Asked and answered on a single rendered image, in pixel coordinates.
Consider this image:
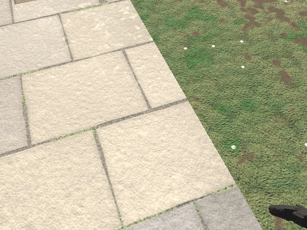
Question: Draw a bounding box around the right robot hand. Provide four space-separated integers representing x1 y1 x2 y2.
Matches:
269 204 307 230

